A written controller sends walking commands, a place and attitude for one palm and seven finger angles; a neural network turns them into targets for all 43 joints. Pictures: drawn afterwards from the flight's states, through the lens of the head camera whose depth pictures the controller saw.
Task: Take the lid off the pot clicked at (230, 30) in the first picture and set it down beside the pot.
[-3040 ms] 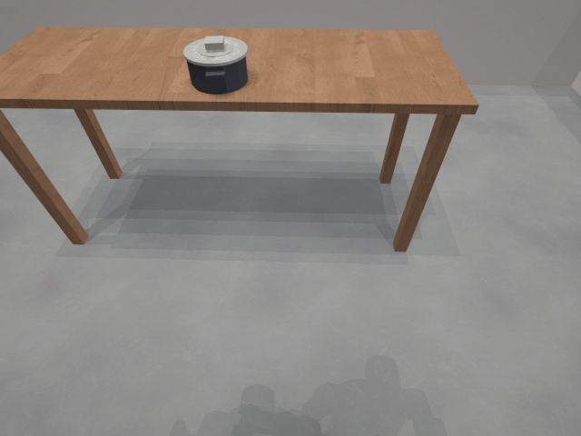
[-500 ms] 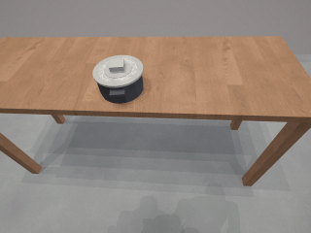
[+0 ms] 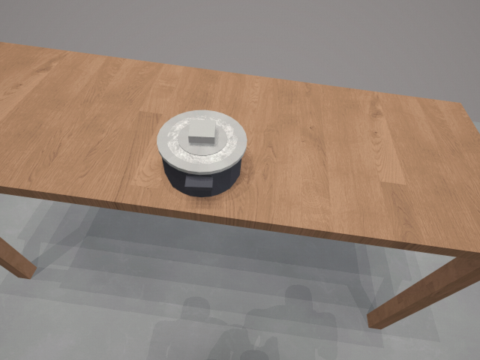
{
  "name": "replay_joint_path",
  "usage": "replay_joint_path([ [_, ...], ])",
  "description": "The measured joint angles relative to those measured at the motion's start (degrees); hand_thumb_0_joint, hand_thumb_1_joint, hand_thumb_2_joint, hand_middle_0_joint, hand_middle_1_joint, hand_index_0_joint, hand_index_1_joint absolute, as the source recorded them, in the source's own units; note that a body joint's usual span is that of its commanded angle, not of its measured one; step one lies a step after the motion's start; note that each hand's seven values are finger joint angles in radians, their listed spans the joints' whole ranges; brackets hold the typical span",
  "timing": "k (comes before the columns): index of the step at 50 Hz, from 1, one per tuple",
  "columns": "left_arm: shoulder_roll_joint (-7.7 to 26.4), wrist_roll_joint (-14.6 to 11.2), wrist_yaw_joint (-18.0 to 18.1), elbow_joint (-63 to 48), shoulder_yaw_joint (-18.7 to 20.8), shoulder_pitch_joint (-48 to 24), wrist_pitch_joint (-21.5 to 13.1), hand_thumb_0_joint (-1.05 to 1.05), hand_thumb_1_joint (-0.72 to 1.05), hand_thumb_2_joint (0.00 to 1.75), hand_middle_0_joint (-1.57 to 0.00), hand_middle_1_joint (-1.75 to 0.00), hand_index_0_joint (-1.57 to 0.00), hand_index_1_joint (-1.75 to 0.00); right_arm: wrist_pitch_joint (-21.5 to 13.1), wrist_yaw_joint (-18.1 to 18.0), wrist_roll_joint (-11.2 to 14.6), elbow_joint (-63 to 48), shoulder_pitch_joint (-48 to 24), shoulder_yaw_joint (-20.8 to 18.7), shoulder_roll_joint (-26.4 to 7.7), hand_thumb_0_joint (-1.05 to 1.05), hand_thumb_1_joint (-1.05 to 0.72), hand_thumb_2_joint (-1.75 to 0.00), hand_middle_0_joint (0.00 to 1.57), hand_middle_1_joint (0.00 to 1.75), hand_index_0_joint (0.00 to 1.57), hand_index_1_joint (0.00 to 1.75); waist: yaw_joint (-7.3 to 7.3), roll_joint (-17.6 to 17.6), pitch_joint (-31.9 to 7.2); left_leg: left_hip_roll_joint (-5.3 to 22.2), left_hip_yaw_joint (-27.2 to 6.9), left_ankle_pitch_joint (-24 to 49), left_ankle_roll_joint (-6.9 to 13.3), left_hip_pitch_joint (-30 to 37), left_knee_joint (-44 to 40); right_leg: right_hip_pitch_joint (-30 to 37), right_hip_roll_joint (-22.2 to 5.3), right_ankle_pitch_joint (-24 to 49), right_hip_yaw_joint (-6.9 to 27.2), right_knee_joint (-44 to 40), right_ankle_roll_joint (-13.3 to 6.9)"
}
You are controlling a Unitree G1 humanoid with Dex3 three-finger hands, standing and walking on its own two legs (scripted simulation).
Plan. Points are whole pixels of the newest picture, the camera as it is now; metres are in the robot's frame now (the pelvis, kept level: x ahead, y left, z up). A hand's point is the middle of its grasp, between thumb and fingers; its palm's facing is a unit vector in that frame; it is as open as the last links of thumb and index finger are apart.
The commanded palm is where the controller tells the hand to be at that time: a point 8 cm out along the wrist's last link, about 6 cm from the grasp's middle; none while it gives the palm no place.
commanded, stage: come to a stop and stand still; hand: left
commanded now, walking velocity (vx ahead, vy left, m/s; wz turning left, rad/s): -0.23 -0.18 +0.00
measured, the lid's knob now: (202, 131) +0.51 +0.13 +0.07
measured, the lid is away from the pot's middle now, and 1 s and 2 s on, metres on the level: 0.00 0.00 0.00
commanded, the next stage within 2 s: look again from close up in 0.94 s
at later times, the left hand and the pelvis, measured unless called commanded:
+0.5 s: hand out of the picture +0.02 +0.11 -0.15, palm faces -0.01 -0.97 -0.25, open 7.4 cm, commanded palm none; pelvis -0.03 -0.08 +0.01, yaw -2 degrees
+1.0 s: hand out of the picture -0.06 +0.08 -0.17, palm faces +0.05 -0.98 -0.18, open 7.4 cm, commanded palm none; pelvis -0.04 -0.09 +0.01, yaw +0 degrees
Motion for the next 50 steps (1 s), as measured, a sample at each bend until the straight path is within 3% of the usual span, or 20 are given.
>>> replay_joint_path([
  [8,2.3,0.5,-0.6,-4.99,1.62,-4.73,2.57,0.0,0.91,0.9,-0.2,-0.3,-0.19,-0.29,2.23,-0.36,-0.24,-0.84,-0.86,-1.47,-1.59,-0.01,-0.92,-0.9,0.2,0.3,0.2,0.3,-1.59,1.27,1.35,1.35,0.29,3.4,-0.69,0.06,-4.23,-8.4,0.98,4.47,1.72,6.94,0.65],
  [13,2.68,0.48,-0.93,-6.56,1.59,-6.13,2.43,0.0,0.91,0.9,-0.19,-0.3,-0.19,-0.29,3.19,0.29,-0.72,-0.18,0.87,-2.49,-3.39,0.0,-0.91,-0.9,0.2,0.3,0.2,0.3,-2.52,2.85,0.76,2.32,0.02,3.82,-2.24,-1.23,-3.15,-4.14,0.26,6.24,0.57,-4.22,-0.2],
  [16,2.38,0.76,-0.93,-6.72,1.02,-5.63,1.25,0.0,0.91,0.9,-0.19,-0.3,-0.19,-0.29,3.65,0.75,-0.3,0.48,2.45,-3.0,-4.37,0.0,-0.91,-0.9,0.2,0.3,0.2,0.3,-2.77,3.77,-0.23,2.83,-0.1,2.39,-3.57,-3.09,0.45,1.04,0.21,12.55,0.3,-16.27,-0.9],
  [20,0.52,0.96,-1.13,-5.44,-0.45,-4.47,0.99,0.0,0.91,0.9,-0.2,-0.3,-0.19,-0.29,5.17,1.32,-0.18,1.85,4.82,-3.26,-5.29,0.01,-0.91,-0.9,0.2,0.3,0.2,0.3,-3.38,5.54,-1.77,1.79,-3.94,-10.33,-3.17,-4.16,7.29,2.13,1.51,13.28,-0.33,-17.79,-2.62],
  [24,-0.64,0.59,-1.21,-4.29,-0.97,-3.69,0.4,0.0,0.9,0.9,-0.2,-0.3,-0.2,-0.29,4.74,1.46,-0.07,3.45,6.77,-2.9,-4.95,0.01,-0.91,-0.9,0.19,0.3,0.2,0.3,-3.44,4.92,-3.05,0.87,-5.56,-10.85,-3.13,-3.17,13.26,3.65,2.52,15.67,-0.21,-21.98,-3.84],
  [27,-0.6,0.44,-0.99,-3.61,-0.87,-3.86,-0.26,0.01,0.92,0.9,-0.2,-0.3,-0.2,-0.3,4.14,1.12,0.18,4.49,7.76,-2.49,-4.41,0.01,-0.91,-0.9,0.19,0.3,0.19,0.3,-3.47,4.76,-3.08,0.88,-5.82,-10.73,-3.64,0.13,10.09,3.88,3.71,16.22,-0.89,-22.89,-4.47],
  [31,-0.57,-0.21,-0.9,-2.37,-1.02,-4.46,-0.98,0.01,0.92,0.9,-0.2,-0.3,-0.2,-0.3,3.0,0.33,0.26,6.13,8.33,-1.65,-3.56,0.01,-0.91,-0.9,0.19,0.3,0.19,0.3,-3.62,5.03,-2.81,1.35,-6.79,-4.71,-3.83,6.42,-1.79,3.45,5.55,15.63,-2.65,-21.89,-4.82],
  [36,0.29,-0.5,-0.54,-0.54,-0.79,-5.09,-0.74,0.01,0.93,0.9,-0.2,-0.3,-0.2,-0.29,2.18,-0.12,0.07,7.79,7.94,-0.25,-1.3,0.01,-0.91,-0.9,0.19,0.3,0.19,0.3,-2.37,2.49,-2.24,1.13,-6.61,-3.22,-4.71,8.29,-4.83,5.2,5.36,17.34,-2.49,-24.59,-4.92],
  [50,-1.62,-0.23,-1.16,2.32,-1.43,-0.61,-0.87,0.0,0.91,0.9,-0.2,-0.3,-0.2,-0.29,2.01,0.1,-0.11,7.74,8.83,0.26,-1.24,0.01,-0.91,-0.9,0.2,0.3,0.2,0.3,-1.78,3.79,-2.78,0.99,-6.84,-1.52,-4.31,8.78,-7.1,6.33,5.33,19.47,-2.68,-27.99,-4.68],
])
